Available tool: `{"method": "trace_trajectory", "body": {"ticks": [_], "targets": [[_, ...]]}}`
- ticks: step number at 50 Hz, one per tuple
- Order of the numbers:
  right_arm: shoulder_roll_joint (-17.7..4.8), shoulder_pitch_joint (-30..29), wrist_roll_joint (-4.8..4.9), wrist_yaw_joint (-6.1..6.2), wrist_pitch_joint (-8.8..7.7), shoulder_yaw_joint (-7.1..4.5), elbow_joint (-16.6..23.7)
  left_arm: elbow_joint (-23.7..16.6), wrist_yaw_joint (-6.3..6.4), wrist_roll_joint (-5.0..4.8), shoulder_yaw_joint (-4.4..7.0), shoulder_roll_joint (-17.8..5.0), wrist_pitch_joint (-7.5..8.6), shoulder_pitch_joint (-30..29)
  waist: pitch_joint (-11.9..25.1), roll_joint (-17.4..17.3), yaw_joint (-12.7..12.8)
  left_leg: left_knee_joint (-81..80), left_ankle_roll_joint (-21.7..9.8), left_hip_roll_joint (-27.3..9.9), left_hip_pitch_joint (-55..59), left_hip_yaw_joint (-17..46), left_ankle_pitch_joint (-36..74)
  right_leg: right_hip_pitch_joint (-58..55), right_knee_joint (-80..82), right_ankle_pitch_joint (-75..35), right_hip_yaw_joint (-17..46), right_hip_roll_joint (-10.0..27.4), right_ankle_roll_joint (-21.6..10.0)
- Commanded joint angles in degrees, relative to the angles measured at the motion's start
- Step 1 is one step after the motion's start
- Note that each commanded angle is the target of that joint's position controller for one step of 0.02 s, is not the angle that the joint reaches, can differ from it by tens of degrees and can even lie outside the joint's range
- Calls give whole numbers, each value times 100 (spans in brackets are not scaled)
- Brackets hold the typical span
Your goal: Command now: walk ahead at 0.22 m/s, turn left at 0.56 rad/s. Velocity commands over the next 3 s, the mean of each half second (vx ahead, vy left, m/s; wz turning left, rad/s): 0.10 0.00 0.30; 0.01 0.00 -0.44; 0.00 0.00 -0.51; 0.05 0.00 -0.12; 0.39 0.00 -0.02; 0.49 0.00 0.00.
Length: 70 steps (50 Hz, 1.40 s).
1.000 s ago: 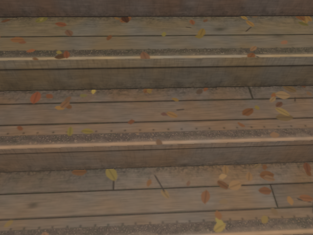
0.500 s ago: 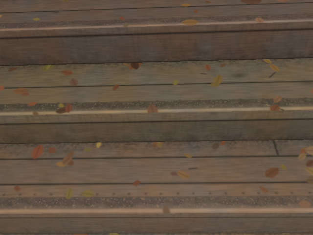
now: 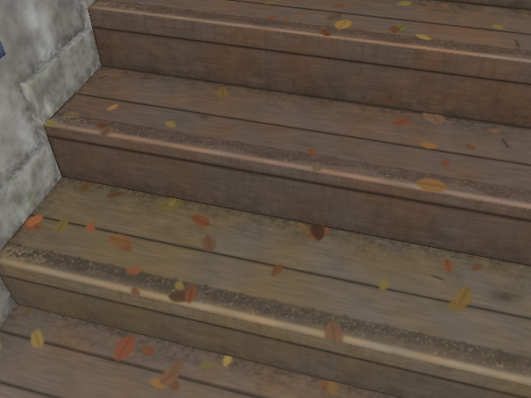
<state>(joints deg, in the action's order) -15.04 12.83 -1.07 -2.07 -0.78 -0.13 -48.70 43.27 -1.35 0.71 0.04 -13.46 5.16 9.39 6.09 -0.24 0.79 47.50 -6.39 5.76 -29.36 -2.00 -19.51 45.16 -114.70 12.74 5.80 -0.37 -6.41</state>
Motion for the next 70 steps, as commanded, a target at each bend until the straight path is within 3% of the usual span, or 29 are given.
{"method": "trace_trajectory", "body": {"ticks": [1, 2, 5, 7, 10, 12, 14, 16, 18, 19, 20, 21, 22, 24, 26, 30, 36, 45, 48, 49, 52, 53, 54, 55, 57, 59, 60, 65, 70], "targets": [[388, -467, 20, -119, -55, 105, 128, -570, 51, -52, -281, 421, 42, 675, -1069, 115, 770, -2253, 18, -824, -330, 1335, 1950, 1484, -128, 52, -293, 284, 113], [249, -515, -29, -101, -101, 62, 178, -631, 118, -15, -252, 228, 16, 564, -971, 128, 770, -2336, 75, -615, -533, 1046, 2294, 1197, 632, -203, -493, 275, 233], [-69, 258, -162, 24, -32, -20, 76, -853, 354, 41, -306, 499, -79, 235, -444, -639, 401, -2048, -126, -763, 411, 1578, 3418, 2217, -956, -155, -836, 134, 590], [-275, 523, -77, 199, 100, -102, 146, -1207, 343, 4, -375, 569, -97, -213, -276, -610, 202, -2058, -107, -904, 1150, 2021, 2920, 2874, -915, -164, -745, 237, 721], [-274, 1054, 86, 420, 318, -168, 219, -1935, 292, 172, -454, 594, -48, -1498, -19, -592, -274, -2316, -293, -988, 2132, 2789, 2256, 3325, 651, -254, -717, 263, 1053], [-378, 968, 21, 641, 387, -212, 367, -2057, 307, 82, -510, 739, -25, -1617, 266, -745, -234, -2601, -551, -1639, 3069, 3127, 2907, 3570, 920, 264, -332, 458, 1156], [-440, 875, 147, 730, 559, -281, 370, -2060, 272, 15, -569, 748, -82, -1584, 140, -788, -165, -3173, -552, -1747, 2862, 2466, 3122, 2312, 2748, 1173, -808, 632, 993], [-457, 908, 184, 582, 538, -290, 252, -1749, 177, -37, -364, 507, -53, -1102, 356, -1193, -68, -2953, -496, -1584, 2537, 1398, 6779, 190, 3755, 1900, -1713, 99, 534], [-571, 1131, 253, 473, 309, -273, -60, -1184, 66, 4, -87, -54, 2, 121, 808, -1396, 329, -2060, -496, -1576, 3394, 1204, 10442, -1150, 4997, 1297, -1175, -181, 16], [-479, 1081, 204, 433, 217, -295, -62, -846, 6, 72, -1, -301, -32, 640, 1047, -697, 369, -1382, -400, -1382, 3121, 1080, 10156, -1915, 5481, 168, -208, -35, -282], [-261, 1021, 100, 322, 202, -291, 68, -634, 77, 204, 80, -420, -145, 834, 1186, 981, 284, -202, -41, -743, 2203, 933, 7762, -2567, 6945, -411, 1673, 702, -841], [-43, 581, -51, 250, 227, -263, 130, -569, 265, 343, 93, -385, -297, 830, 1047, 2540, 474, 2109, 427, 337, 1108, 1034, 1234, -2817, 9031, -889, 4060, 1567, -1646], [-107, 722, -7, 145, 190, -310, 171, -558, 316, 413, 78, -299, -291, 414, 811, 1849, 154, 4190, 636, 378, 509, 1596, 147, -2428, 9219, -458, 4543, 1584, -1464], [94, 88, 12, 141, 182, -186, 674, -404, 345, -40, 123, -78, -298, -86, -610, 266, -169, 4716, 566, 135, -587, 1260, -106, -1523, 8432, 219, 2676, 1058, -832], [77, 65, 71, 245, 130, -146, 798, -361, 330, -74, 150, 19, -225, -49, -760, -172, -290, 4770, 407, -252, -878, 1002, 105, -1463, 8161, 743, 1707, 642, -451], [230, -41, 93, 298, -17, -45, 1045, -401, 366, -45, 128, 116, -211, 488, -562, 278, -219, 4314, 505, -399, -1278, 760, 1168, -2028, 8467, 179, 1249, 404, -571], [200, -253, 29, 405, 103, -37, 1452, -849, 556, -25, 170, -337, -453, 594, -230, 691, -150, 4475, 1023, -396, -2036, 818, 1209, -2492, 8618, 717, 1862, 425, -744], [126, -548, 148, 554, 57, 3, 1925, -1458, 720, -25, 140, -334, -788, 469, -307, 822, 114, 3547, 1501, -343, -2562, 834, 246, -3070, 8677, 508, 3017, 641, -1002], [359, -714, 240, 475, -7, 144, 2023, -1669, 820, -76, 252, -499, -991, 442, -200, 905, 206, 867, 1393, -423, -1497, 534, -730, -3040, 8863, 458, 2821, 515, -611], [217, -617, 269, 438, -4, 100, 1864, -1714, 754, -96, 294, -534, -986, 378, -223, 802, 303, 290, 1331, -224, -860, -40, -685, -2695, 8966, 201, 2430, 415, -559], [-190, 244, 311, 373, -43, -192, 1502, -1637, 489, -188, 254, -270, -768, 41, -10, 961, -173, -1851, 1003, -373, 1548, 295, 1387, -2089, 8253, -326, 2109, 142, -241], [-252, 324, 258, 384, -33, -259, 1480, -1515, 369, -169, 229, -91, -701, 241, -9, 460, -182, -2127, 844, -763, 2267, 646, 1358, -1637, 7427, 744, 1597, -223, -18], [-605, 355, 3, 460, 3, -306, 1673, -1415, 311, -138, 162, 336, -664, 462, -13, -792, -73, -2243, 203, -2231, 2883, 2231, 2549, -453, 5642, 2364, 828, -975, 394], [-703, 232, -279, 512, -18, -351, 1985, -1507, 291, -240, 303, -175, -606, 668, 298, -1369, 68, -2818, -583, -3094, 2359, 3754, 2053, -204, 4574, 2632, 659, -805, 820], [-116, -287, -168, 589, 15, -196, 2169, -1381, 343, -267, 453, -676, -705, 285, -343, -789, -12, -2888, -687, -2551, 1541, 3096, -439, 65, 3013, 1758, 331, -225, 1228], [-129, -533, -3, 790, 205, -144, 2110, -1513, 423, -203, 340, -367, -854, 55, -724, -921, 103, -2755, -532, -1834, 1063, 1966, -626, 359, 2268, 1029, 61, -246, 1468], [-77, -468, -43, 863, 258, -97, 2121, -1485, 444, -156, 305, -339, -860, 79, -712, -803, 44, -2648, -567, -1717, 953, 1596, -332, 295, 2061, 676, -106, -314, 1520], [-103, 77, -124, 954, 307, -74, 2089, -1531, 441, -164, 106, -189, -756, -152, -289, -701, -266, -2419, -881, -2003, 1866, 1317, 4, 714, 2896, 426, -355, -154, 1613], [-401, 106, 3, 972, 281, -226, 2086, -1650, 359, -70, -91, -9, -712, -304, -73, -736, -319, -2605, -901, -2391, 1777, 1561, -305, 151, 4460, 674, -409, 300, 1379]]}}
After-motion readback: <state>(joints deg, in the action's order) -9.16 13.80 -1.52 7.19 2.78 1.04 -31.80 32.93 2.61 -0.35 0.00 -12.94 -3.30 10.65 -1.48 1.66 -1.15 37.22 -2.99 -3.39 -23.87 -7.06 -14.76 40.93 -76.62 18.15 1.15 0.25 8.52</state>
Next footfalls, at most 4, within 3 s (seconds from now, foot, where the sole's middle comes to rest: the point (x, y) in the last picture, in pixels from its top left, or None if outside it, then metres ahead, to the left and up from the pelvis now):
0.36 right None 0.32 -0.13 -0.57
1.06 left None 0.41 0.09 -0.57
1.54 right None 0.32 -0.13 -0.57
1.88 left None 0.42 0.07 -0.57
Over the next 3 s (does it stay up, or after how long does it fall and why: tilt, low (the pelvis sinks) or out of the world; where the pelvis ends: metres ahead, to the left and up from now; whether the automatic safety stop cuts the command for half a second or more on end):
stays up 0.76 -0.19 0.38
